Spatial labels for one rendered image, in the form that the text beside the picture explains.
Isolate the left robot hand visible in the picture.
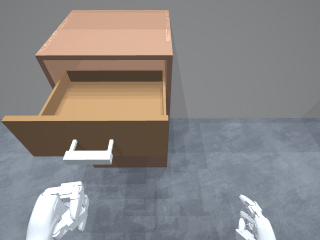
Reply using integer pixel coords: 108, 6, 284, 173
26, 181, 89, 240

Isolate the handle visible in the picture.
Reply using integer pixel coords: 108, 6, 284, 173
63, 139, 114, 165

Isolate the right robot hand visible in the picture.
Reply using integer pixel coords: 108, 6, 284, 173
235, 194, 276, 240

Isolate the cabinet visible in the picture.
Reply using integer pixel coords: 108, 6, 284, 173
35, 10, 173, 168

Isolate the drawer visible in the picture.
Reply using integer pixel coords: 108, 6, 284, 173
1, 69, 169, 157

